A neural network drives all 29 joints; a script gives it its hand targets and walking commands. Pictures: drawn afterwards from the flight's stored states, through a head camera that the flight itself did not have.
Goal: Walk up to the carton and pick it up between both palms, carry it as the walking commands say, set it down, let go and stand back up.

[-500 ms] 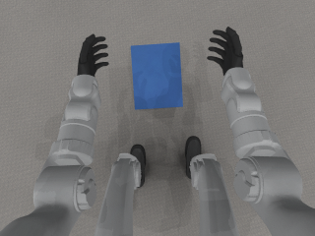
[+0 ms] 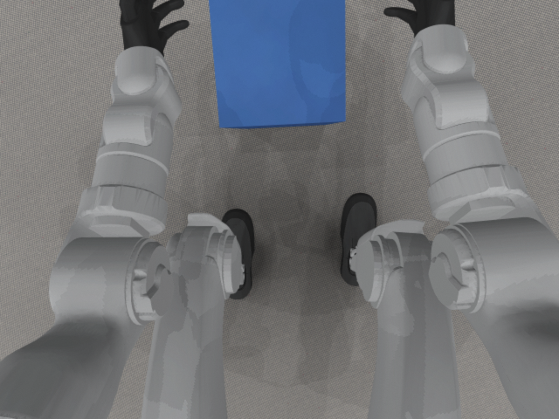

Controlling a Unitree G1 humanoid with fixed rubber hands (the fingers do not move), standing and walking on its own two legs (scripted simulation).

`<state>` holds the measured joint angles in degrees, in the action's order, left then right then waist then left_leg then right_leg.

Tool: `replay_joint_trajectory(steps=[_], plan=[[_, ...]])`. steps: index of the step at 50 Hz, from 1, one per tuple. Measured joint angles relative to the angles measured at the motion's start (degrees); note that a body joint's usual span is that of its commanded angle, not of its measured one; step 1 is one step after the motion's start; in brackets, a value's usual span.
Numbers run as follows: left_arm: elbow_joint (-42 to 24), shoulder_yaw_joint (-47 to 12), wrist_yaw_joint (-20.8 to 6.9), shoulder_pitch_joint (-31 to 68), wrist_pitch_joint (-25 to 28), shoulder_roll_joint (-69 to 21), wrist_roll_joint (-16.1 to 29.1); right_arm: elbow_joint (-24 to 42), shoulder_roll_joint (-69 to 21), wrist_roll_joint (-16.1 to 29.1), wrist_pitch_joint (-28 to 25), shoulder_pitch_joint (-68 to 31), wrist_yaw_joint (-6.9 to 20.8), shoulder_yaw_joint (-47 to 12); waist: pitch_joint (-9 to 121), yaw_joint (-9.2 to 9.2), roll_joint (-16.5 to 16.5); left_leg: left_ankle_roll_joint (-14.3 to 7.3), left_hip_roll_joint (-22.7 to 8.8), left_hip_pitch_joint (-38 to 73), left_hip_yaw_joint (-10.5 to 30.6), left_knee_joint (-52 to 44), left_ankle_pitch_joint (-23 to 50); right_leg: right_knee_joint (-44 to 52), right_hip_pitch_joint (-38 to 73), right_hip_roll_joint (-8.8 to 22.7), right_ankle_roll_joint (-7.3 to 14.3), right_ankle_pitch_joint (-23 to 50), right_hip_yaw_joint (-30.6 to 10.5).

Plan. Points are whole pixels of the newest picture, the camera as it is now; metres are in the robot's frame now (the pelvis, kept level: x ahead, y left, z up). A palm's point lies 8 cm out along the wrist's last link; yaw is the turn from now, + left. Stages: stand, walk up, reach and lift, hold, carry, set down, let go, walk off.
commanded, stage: reach and lift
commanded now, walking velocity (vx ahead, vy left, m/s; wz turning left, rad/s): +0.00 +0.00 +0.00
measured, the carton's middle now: (281, 58) +0.53 +0.03 -0.36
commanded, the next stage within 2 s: none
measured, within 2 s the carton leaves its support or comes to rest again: neither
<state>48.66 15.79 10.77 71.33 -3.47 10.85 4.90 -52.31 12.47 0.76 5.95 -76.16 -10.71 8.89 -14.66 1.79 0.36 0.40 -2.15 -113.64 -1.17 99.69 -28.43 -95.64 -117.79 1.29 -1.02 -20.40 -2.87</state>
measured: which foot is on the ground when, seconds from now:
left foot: down 0.00-1.00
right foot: down 0.00-1.00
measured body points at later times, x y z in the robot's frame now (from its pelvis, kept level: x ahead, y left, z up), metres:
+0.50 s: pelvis -0.01 +0.00 -0.08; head +0.38 +0.00 +0.14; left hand +0.52 +0.18 -0.30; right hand +0.54 -0.14 -0.30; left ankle +0.11 +0.13 -0.46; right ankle +0.15 -0.13 -0.46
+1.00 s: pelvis -0.01 +0.00 -0.09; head +0.39 +0.00 +0.12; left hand +0.53 +0.18 -0.31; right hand +0.55 -0.13 -0.32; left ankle +0.11 +0.13 -0.46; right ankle +0.15 -0.13 -0.46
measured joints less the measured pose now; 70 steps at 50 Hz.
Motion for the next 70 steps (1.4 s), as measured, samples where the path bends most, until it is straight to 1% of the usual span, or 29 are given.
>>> replay_joint_trajectory(steps=[4, 8, 12, 14, 15, 17, 19, 21, 23, 25, 27, 29, 33, 36, 47, 55, 58, 60, 64, 68, 70], plan=[[4.23, -0.02, -0.27, 3.06, 0.04, 0.12, -1.85, -6.12, 0.48, -0.01, -0.08, -4.16, 0.92, -0.01, 0.34, 0.0, 0.0, 0.0, 0.04, -3.69, 0.02, 3.5, -0.56, -3.34, -3.72, -0.11, -0.02, -0.38, -0.24], [6.39, 0.01, -0.51, 3.55, 0.21, 0.12, -2.85, -8.65, 0.52, -0.02, -0.91, -4.41, 1.18, 0.0, -0.2, 0.0, 0.0, 0.0, 0.09, -6.63, 0.04, 6.37, -1.39, -6.16, -6.75, -0.17, -0.33, -1.03, -0.46], [6.42, -0.31, -0.49, 3.82, 1.36, 0.13, 0.26, -8.58, 1.08, 0.33, -2.66, -4.34, 0.76, -0.11, -4.07, 0.0, 0.0, 0.0, 0.18, -7.33, 0.18, 8.84, -2.16, -8.56, -7.48, -0.17, -0.53, -1.69, -0.51], [6.44, -1.43, -0.42, 3.94, 1.89, 0.28, 2.03, -9.0, 1.79, 1.03, -3.18, -4.65, 0.54, -1.03, -6.38, 0.0, 0.02, 0.0, 0.21, -7.37, 0.27, 10.1, -2.45, -9.74, -7.49, -0.19, -0.56, -1.92, -0.52], [6.57, -2.19, -0.32, 4.09, 1.88, 0.41, 2.7, -10.14, 2.6, 1.78, -2.92, -5.73, 0.53, -1.78, -7.36, 0.01, 0.11, 0.0, 0.22, -7.42, 0.31, 10.69, -2.56, -10.28, -7.53, -0.21, -0.6, -2.0, -0.53], [7.52, -4.98, -0.09, 5.66, 1.17, 1.91, 4.2, -9.79, 4.49, 3.77, -2.72, -7.19, 0.22, -2.68, -8.72, 0.3, -0.05, 0.0, 0.29, -7.37, 0.31, 11.68, -2.73, -11.28, -7.53, -0.21, -0.62, -2.09, -0.63], [7.48, -5.58, 0.53, 7.15, 2.01, 3.39, 5.43, -8.11, 5.84, 5.69, -3.42, -8.12, -0.16, -3.8, -9.86, 0.3, -0.08, 0.0, 0.33, -7.3, 0.31, 12.73, -2.83, -12.35, -7.52, -0.23, -0.62, -2.16, -0.71], [7.58, -5.93, 0.76, 8.3, 3.0, 4.36, 6.82, -8.18, 6.68, 6.94, -4.74, -8.95, -0.07, -4.9, -10.57, 0.31, -0.08, 0.0, 0.39, -7.42, 0.37, 13.86, -2.85, -13.48, -7.66, -0.24, -0.62, -2.17, -0.75], [9.7, -6.6, 0.23, 8.89, 3.66, 4.57, 7.03, -11.7, 6.67, 7.23, -5.13, -9.56, 1.02, -5.87, -9.58, 0.31, -0.08, 0.0, 0.46, -8.45, 0.4, 14.94, -2.86, -14.57, -8.72, -0.24, -0.62, -2.17, -0.81], [13.0, -7.27, -1.42, 9.52, 3.62, 4.59, 6.23, -16.05, 6.3, 7.25, -5.15, -9.9, 2.56, -6.15, -8.92, 0.31, -0.08, 0.0, 0.52, -9.43, 0.45, 15.81, -2.86, -15.43, -9.7, -0.24, -0.62, -2.18, -0.84], [14.52, -7.25, -2.36, 9.77, 3.37, 4.66, 4.74, -17.82, 6.06, 7.24, -5.12, -9.46, 3.35, -6.14, -9.11, 0.34, -0.12, 0.0, 0.57, -10.15, 0.48, 16.49, -2.86, -16.11, -10.44, -0.24, -0.62, -2.17, -0.88], [15.66, -7.21, -2.5, 10.57, 2.95, 5.3, 4.34, -19.04, 6.31, 7.24, -4.84, -10.01, 3.39, -6.12, -9.03, 0.39, -0.29, 0.0, 0.61, -11.05, 0.48, 16.93, -2.86, -16.54, -11.34, -0.25, -0.64, -2.12, -0.92], [15.65, -7.3, -2.51, 12.4, 3.22, 6.08, 7.4, -16.6, 7.0, 8.01, -5.34, -11.37, 2.5, -6.34, -10.16, 0.39, -0.37, 0.0, 0.64, -11.44, 0.51, 17.45, -2.93, -17.04, -11.72, -0.26, -0.72, -2.17, -0.95], [15.67, -9.05, -2.52, 12.87, 3.27, 6.08, 9.18, -15.59, 6.99, 8.69, -6.05, -11.74, 2.37, -7.46, -10.45, 0.39, -0.41, 0.0, 0.66, -11.45, 0.55, 18.0, -3.17, -17.56, -11.72, -0.26, -0.73, -2.37, -0.95], [15.67, -9.87, -2.2, 12.87, 3.64, 6.09, 9.02, -15.71, 6.96, 8.72, -6.08, -11.71, 2.46, -8.07, -10.44, 0.39, -0.41, 0.0, 0.7, -11.44, 0.57, 18.3, -3.25, -17.86, -11.72, -0.29, -0.73, -2.46, -0.97], [15.67, -12.35, -2.36, 12.87, 3.83, 5.38, 9.68, -15.72, 5.26, 8.73, -6.08, -12.11, 3.2, -9.6, -10.09, 0.4, -0.41, 0.0, 0.71, -11.44, 0.59, 18.3, -3.25, -17.86, -11.72, -0.33, -0.73, -2.46, -0.97], [15.67, -12.47, -2.39, 12.87, 3.83, 4.41, 8.81, -15.73, 3.48, 8.73, -6.08, -12.32, 3.14, -9.6, -9.61, 0.4, -0.41, 0.0, 0.72, -11.45, 0.6, 18.3, -3.26, -17.87, -11.72, -0.34, -0.73, -2.48, -0.97], [15.68, -12.46, -1.76, 12.86, 3.81, 4.19, 7.34, -15.96, 2.98, 8.73, -6.08, -12.31, 2.01, -9.2, -9.4, 0.39, -0.41, 0.0, 0.74, -11.46, 0.6, 18.3, -3.26, -17.87, -11.72, -0.34, -0.73, -2.48, -0.97], [15.68, -12.45, -1.67, 12.86, 3.94, 4.16, 5.71, -17.01, 2.77, 8.73, -6.18, -12.35, 2.21, -8.22, -9.39, 0.39, -0.41, 0.0, 0.79, -11.5, 0.6, 18.3, -3.26, -17.87, -11.73, -0.34, -0.73, -2.53, -0.99], [15.68, -12.45, -1.67, 12.86, 4.0, 4.11, 5.44, -17.15, 2.53, 8.74, -6.19, -12.41, 1.88, -7.92, -9.38, 0.39, -0.39, 0.0, 0.8, -11.54, 0.62, 18.36, -3.26, -17.89, -11.73, -0.39, -0.74, -2.54, -1.0], [15.7, -12.04, -1.69, 12.93, 3.85, 3.96, 4.86, -17.52, 2.25, 8.75, -6.18, -12.53, 1.93, -6.82, -9.38, 0.39, -0.39, 0.0, 0.85, -11.57, 0.68, 18.47, -3.26, -18.0, -11.73, -0.46, -0.74, -2.56, -1.0]])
